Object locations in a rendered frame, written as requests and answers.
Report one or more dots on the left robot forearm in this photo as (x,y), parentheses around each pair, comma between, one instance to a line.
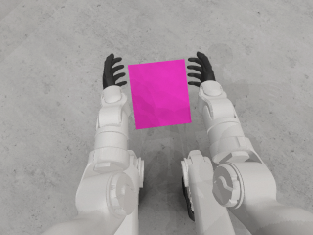
(110,150)

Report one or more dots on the robot left thigh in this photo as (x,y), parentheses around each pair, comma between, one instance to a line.
(135,171)

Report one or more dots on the right robot forearm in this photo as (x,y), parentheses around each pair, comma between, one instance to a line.
(228,143)

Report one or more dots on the right robot hand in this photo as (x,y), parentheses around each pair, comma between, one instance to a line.
(207,73)

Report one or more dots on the robot left upper arm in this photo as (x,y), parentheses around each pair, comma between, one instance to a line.
(102,202)

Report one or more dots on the left robot hand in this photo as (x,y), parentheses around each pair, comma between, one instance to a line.
(108,79)

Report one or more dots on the robot thigh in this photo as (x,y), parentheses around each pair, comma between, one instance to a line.
(135,171)
(210,217)

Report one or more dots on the robot right thigh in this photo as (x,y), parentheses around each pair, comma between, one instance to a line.
(210,217)

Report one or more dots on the carton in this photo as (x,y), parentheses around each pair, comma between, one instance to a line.
(159,93)

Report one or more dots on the robot right upper arm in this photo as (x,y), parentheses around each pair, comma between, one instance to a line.
(248,190)

